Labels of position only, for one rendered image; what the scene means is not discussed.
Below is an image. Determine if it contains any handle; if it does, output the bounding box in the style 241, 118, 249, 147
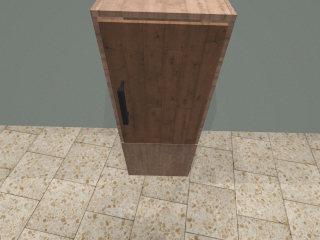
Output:
117, 80, 129, 125

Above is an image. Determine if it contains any cupboard door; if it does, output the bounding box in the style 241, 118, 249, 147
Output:
98, 19, 229, 145

